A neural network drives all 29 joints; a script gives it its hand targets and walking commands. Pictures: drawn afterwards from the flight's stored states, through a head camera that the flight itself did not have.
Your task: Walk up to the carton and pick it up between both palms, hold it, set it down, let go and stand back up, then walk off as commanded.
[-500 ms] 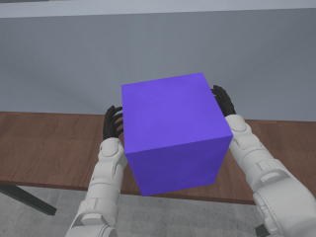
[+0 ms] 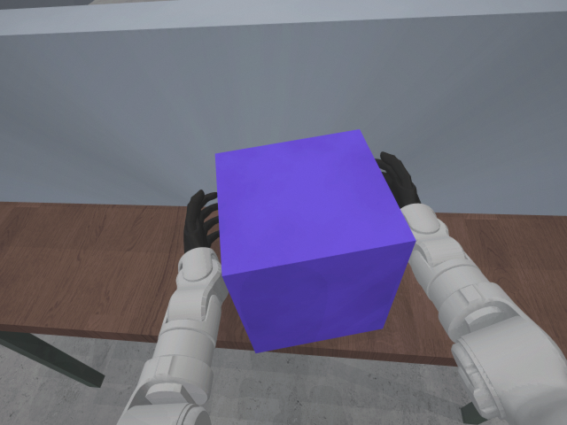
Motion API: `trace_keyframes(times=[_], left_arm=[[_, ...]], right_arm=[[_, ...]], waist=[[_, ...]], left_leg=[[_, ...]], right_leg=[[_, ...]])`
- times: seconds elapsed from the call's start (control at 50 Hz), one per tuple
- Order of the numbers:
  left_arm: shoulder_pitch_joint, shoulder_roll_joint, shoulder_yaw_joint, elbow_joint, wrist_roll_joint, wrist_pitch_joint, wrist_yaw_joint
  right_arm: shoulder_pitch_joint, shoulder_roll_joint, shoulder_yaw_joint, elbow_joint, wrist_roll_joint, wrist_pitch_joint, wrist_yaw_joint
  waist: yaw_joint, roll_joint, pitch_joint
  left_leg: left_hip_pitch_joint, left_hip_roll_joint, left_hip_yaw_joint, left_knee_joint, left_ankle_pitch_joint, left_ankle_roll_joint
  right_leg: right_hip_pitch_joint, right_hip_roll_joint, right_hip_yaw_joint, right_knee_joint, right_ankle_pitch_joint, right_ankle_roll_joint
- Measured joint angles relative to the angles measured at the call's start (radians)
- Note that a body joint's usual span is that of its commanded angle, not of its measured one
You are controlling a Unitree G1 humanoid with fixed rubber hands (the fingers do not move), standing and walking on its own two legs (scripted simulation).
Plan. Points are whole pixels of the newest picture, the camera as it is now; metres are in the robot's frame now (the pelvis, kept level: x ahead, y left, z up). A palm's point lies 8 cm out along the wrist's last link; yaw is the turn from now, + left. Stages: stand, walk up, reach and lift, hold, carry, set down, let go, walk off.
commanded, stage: reach and lift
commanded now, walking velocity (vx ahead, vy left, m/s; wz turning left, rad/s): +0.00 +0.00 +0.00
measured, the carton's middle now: (304, 247) +0.39 +0.04 +0.03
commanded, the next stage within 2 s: none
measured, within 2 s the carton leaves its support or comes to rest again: leaves its support in 0.64 s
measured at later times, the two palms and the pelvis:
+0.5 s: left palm (197, 245) +0.35 +0.19 +0.06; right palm (400, 204) +0.44 -0.09 +0.07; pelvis +0.00 +0.00 +0.00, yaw +0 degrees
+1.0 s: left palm (171, 253) +0.32 +0.21 +0.10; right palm (393, 198) +0.41 -0.08 +0.12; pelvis -0.01 +0.00 +0.00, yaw +0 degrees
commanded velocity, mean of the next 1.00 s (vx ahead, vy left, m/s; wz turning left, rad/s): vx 0.00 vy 0.00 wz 0.00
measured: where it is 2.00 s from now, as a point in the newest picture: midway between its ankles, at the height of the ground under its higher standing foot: outside the picture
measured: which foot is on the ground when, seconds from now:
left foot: down 0.00-1.00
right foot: down 0.00-1.00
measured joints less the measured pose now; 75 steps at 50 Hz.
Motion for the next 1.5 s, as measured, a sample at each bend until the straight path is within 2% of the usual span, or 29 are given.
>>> trace_keyframes(times=[0.5,0.7,0.82,1.0,1.22,1.36,1.42,1.5], left_arm=[[-0.001,0.007,0.004,0.007,0.000,-0.015,-0.005],[0.056,0.039,0.014,-0.004,0.000,-0.014,-0.038],[0.078,0.040,0.014,-0.052,0.000,0.033,-0.039],[0.071,0.037,0.014,-0.056,0.003,0.105,-0.046],[-0.029,0.057,0.014,-0.046,0.003,0.155,-0.054],[-0.044,0.063,0.014,-0.043,0.003,0.196,-0.062],[-0.044,0.067,0.014,-0.052,0.003,0.210,-0.066],[-0.035,0.072,0.014,-0.137,0.004,0.225,-0.069]], right_arm=[[-0.001,0.020,-0.030,0.000,0.000,0.012,-0.005],[-0.001,0.081,-0.032,0.000,0.000,0.042,-0.046],[-0.001,0.090,-0.036,0.000,0.000,0.064,-0.045],[-0.001,0.096,-0.083,0.000,-0.016,0.133,-0.039],[-0.001,0.103,-0.175,0.000,-0.065,0.109,-0.034],[-0.001,0.104,-0.182,-0.001,-0.065,0.139,-0.045],[0.000,0.107,-0.182,-0.025,-0.065,0.165,-0.059],[0.008,0.107,-0.179,-0.131,-0.065,0.199,-0.082]], waist=[[0.000,0.001,-0.002],[0.000,0.001,-0.074],[0.000,0.002,-0.122],[0.000,0.008,-0.067],[0.000,-0.019,-0.058],[0.000,-0.009,-0.051],[0.000,-0.006,-0.048],[0.000,-0.005,-0.048]], left_leg=[[0.000,0.000,0.000,0.000,0.000,0.000],[0.000,0.000,0.000,0.000,-0.005,0.000],[0.016,0.000,0.000,0.000,-0.005,0.000],[0.087,0.000,0.000,0.000,0.000,0.000],[0.087,0.000,0.000,0.000,0.005,0.000],[0.097,0.000,0.000,0.000,-0.002,0.000],[0.103,0.000,0.000,0.000,-0.005,0.000],[0.110,0.000,0.000,0.000,-0.008,0.000]], right_leg=[[0.000,0.000,0.000,0.000,0.000,0.000],[0.002,0.000,0.000,-0.004,-0.002,0.000],[0.018,0.000,0.000,-0.006,-0.001,0.000],[0.090,0.000,0.000,-0.006,0.004,0.000],[0.090,0.000,0.000,-0.007,0.010,0.000],[0.107,-0.001,0.000,-0.020,0.010,0.002],[0.115,-0.001,0.000,-0.027,0.010,0.003],[0.126,-0.002,0.000,-0.032,0.010,0.005]])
